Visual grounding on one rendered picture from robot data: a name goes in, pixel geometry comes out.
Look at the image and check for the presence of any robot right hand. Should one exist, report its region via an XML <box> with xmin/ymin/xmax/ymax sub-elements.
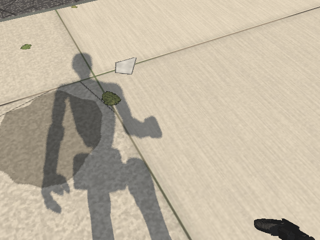
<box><xmin>254</xmin><ymin>218</ymin><xmax>315</xmax><ymax>240</ymax></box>

